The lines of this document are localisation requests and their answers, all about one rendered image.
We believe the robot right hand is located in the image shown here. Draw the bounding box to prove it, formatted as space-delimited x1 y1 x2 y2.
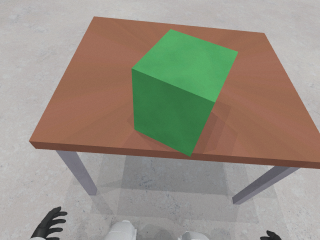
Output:
260 230 282 240

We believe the carton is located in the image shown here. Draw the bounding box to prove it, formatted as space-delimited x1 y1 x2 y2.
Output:
131 29 238 157

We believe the robot left hand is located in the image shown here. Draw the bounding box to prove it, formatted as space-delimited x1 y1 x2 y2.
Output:
31 206 68 240

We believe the table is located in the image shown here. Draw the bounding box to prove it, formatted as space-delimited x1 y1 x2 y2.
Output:
29 16 320 205

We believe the left robot thigh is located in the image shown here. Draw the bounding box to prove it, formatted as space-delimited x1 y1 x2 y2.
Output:
102 221 137 240

